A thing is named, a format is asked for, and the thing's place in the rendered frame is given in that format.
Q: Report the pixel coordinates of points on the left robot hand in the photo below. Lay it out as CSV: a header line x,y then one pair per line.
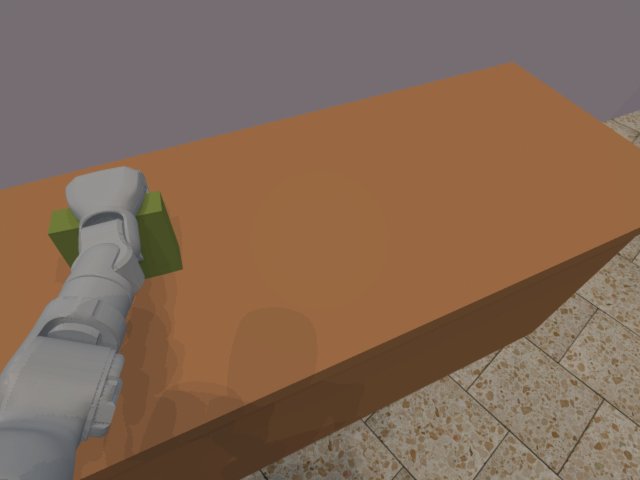
x,y
121,187

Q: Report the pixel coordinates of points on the sponge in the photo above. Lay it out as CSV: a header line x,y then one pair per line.
x,y
159,246

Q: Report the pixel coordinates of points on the table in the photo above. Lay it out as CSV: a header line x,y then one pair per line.
x,y
335,262

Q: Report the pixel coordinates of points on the robot left forearm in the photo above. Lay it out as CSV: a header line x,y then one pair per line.
x,y
97,295

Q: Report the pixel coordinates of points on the robot left upper arm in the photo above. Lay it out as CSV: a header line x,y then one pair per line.
x,y
61,393

